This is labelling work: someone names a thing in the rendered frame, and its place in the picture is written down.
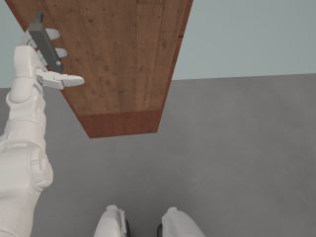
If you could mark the left robot upper arm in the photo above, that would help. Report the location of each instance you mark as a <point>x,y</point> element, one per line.
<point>24,173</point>

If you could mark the robot left thigh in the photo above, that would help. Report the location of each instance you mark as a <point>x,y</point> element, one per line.
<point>111,224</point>

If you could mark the left robot hand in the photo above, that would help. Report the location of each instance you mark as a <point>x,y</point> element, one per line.
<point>26,63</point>

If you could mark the cupboard door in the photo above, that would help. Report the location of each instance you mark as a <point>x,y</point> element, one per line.
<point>123,49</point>

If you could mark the right robot shin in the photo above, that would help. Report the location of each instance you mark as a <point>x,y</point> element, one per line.
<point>170,209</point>

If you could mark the handle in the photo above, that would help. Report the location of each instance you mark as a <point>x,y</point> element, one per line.
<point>44,44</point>

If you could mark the left robot forearm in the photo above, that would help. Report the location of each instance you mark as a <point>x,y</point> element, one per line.
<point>26,123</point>

